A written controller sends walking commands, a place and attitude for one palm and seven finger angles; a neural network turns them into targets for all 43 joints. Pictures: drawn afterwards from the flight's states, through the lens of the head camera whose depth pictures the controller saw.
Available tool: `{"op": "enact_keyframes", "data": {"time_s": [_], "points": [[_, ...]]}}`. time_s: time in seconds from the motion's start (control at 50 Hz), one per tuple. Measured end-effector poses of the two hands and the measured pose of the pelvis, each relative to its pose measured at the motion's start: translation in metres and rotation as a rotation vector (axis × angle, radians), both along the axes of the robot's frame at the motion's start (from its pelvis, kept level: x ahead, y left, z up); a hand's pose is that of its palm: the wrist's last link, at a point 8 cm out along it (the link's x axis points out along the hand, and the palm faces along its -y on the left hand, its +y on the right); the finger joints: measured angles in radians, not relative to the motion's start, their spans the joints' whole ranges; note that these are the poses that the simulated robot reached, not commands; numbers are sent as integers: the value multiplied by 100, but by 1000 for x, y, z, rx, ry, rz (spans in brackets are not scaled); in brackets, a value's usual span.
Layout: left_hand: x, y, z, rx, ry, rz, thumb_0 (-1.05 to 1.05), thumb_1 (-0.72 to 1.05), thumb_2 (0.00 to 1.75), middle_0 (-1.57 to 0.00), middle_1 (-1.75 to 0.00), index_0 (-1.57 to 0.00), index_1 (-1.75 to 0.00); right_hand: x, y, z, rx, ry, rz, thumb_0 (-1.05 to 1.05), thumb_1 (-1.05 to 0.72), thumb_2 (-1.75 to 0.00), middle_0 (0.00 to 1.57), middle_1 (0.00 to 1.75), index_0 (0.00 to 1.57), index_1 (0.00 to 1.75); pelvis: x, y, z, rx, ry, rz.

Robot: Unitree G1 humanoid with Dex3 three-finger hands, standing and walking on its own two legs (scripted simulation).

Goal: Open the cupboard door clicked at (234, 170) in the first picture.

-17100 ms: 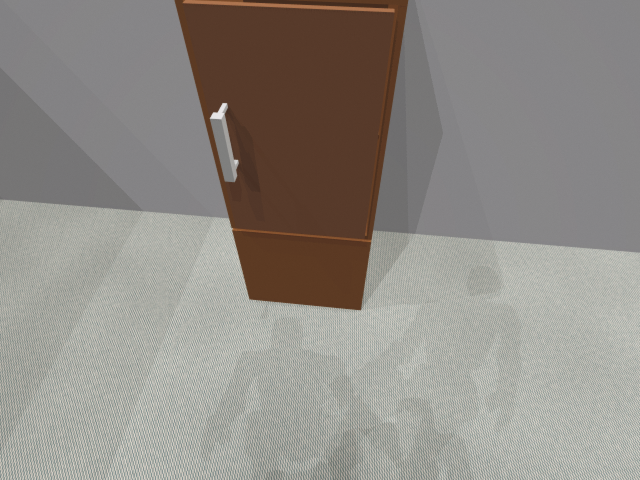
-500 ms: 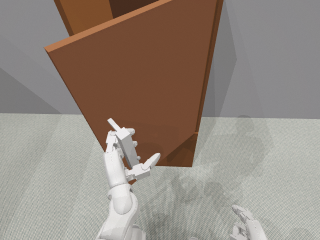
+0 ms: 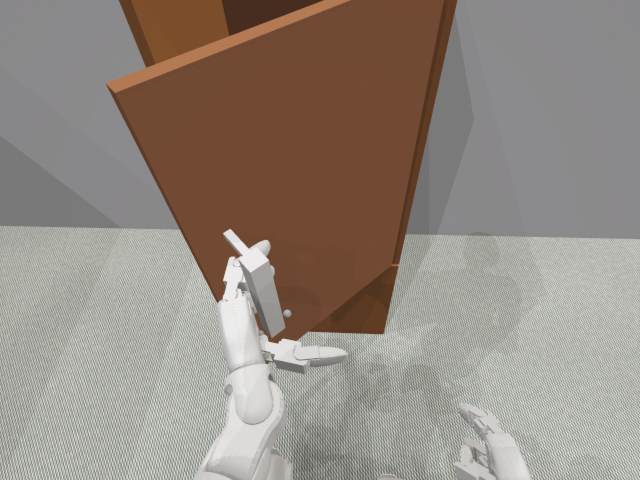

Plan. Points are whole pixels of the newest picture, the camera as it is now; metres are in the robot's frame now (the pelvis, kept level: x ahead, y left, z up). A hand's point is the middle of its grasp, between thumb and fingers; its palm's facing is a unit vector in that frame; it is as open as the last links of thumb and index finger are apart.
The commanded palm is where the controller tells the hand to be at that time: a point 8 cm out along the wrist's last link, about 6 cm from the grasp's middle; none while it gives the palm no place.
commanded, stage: slide the hand sideways off the handle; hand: left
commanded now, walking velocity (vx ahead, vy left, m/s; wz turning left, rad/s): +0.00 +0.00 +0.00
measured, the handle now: (254, 285) +0.35 +0.10 +0.05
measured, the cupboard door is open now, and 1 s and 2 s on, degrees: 43 47 47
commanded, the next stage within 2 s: draw the hand back to the body in 1.22 s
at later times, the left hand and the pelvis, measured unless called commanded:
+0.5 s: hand (275, 357) +0.26 +0.07 +0.05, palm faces -0.10 -1.00 +0.01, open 16.3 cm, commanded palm +0.23 +0.12 +0.05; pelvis -0.01 +0.02 -0.01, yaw -2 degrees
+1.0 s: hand (227, 392) +0.22 +0.11 +0.05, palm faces -0.05 -1.00 +0.00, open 16.1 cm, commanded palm +0.19 +0.18 +0.05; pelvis +0.00 +0.02 -0.01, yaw -1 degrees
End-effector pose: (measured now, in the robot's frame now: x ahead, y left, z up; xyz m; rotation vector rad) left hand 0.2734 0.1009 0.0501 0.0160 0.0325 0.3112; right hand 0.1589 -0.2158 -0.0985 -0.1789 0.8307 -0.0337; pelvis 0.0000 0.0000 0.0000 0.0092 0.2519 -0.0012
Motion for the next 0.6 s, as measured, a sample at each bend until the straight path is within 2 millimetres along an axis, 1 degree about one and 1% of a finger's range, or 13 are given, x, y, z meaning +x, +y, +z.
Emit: {"op": "enact_keyframes", "data": {"time_s": [0.06,0.1,0.18,0.22,0.3,0.4,0.48,0.6], "points": [[-1,1,0,9,-2,-20,-1,-50,31,-37,-57,-35,-62,1,3,1,5,-8,7,1,-90,-90,20,30,20,30,-1,2,-1,-1,-1,1],[-4,4,-1,27,-20,-130,-1,-50,31,-35,-52,-31,-57,-1,4,1,8,-8,10,1,-90,-90,20,30,20,30,-3,2,-2,0,0,4],[-11,10,-2,54,-38,-407,-1,-50,31,-27,-43,-21,-45,-7,2,1,7,-12,-15,1,-90,-90,20,30,21,30,-6,7,-4,-7,-9,5],[-14,10,-1,17,-33,-467,-1,-50,31,-24,-39,-18,-41,-11,1,2,6,-15,-34,1,-90,-90,20,30,21,30,-7,10,-4,-12,-17,2],[-16,11,-1,-55,-31,-438,-1,-51,30,-19,-34,-16,-35,-17,2,5,-3,-10,-54,1,-90,-90,20,30,20,30,-7,16,-2,-12,-19,-12],[-24,12,0,-46,-46,-414,-1,-51,30,-16,-31,-16,-33,-21,4,8,-9,-8,-57,1,-90,-90,20,30,20,30,-6,20,-4,-10,-12,-23],[-31,18,-2,-26,-44,-410,-1,-50,30,-16,-30,-16,-31,-19,8,8,-9,-11,-56,1,-90,-90,20,30,20,30,-6,23,-6,-13,-11,-25],[-40,29,-2,-24,-33,-401,-1,-51,30,-16,-31,-16,-31,-11,16,9,1,-31,-47,1,-90,-90,20,30,20,30,-5,25,-7,-18,-10,-24]]}}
